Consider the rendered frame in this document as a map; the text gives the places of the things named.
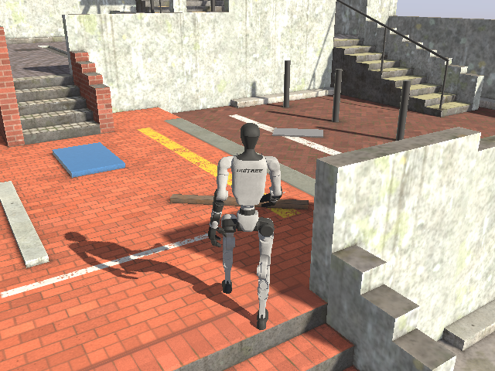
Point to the left robot forearm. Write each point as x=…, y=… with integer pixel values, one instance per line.
x=216, y=211

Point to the right robot hand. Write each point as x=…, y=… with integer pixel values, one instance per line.
x=266, y=198

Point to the left robot hand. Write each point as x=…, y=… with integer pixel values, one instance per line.
x=213, y=237

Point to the robot right upper arm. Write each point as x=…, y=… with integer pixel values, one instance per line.
x=275, y=175

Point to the robot left upper arm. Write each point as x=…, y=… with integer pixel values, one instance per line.
x=222, y=176

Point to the robot left foot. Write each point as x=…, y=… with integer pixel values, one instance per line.
x=227, y=288

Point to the right robot shin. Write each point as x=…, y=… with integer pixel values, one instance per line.
x=263, y=289

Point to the right robot forearm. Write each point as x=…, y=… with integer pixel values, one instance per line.
x=275, y=198

